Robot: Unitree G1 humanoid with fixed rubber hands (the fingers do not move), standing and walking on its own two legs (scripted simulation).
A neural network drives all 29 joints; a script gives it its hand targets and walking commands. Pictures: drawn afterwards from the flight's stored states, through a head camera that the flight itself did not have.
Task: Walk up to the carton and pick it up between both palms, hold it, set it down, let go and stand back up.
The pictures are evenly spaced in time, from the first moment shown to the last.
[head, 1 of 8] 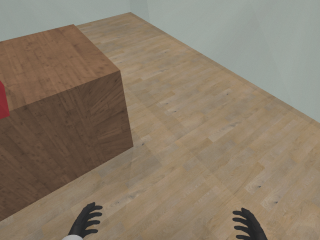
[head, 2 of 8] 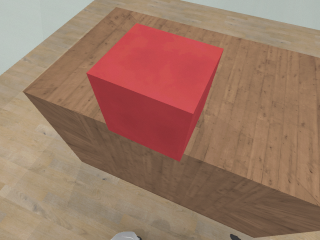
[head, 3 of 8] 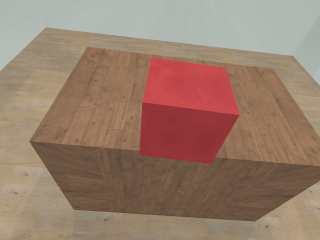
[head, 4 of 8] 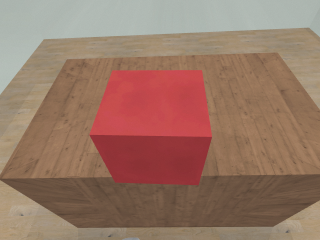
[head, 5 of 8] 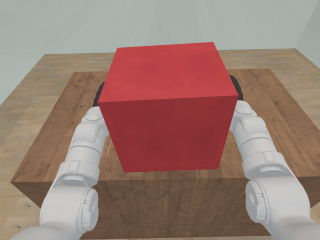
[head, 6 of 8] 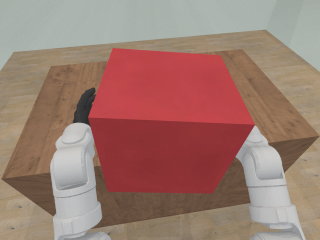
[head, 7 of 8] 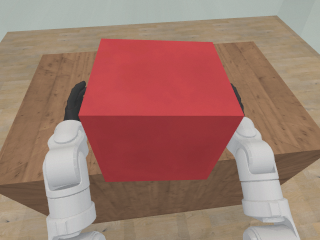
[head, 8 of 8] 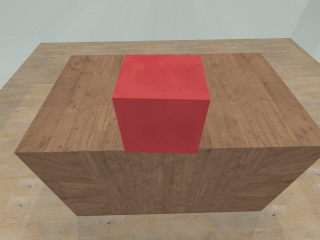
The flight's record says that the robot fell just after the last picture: no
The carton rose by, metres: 0.14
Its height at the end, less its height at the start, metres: +0.00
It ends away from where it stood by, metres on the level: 0.01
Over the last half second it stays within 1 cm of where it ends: yes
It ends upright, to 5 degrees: yes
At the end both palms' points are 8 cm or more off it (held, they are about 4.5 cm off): yes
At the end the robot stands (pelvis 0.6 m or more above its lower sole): yes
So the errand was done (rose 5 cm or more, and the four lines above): yes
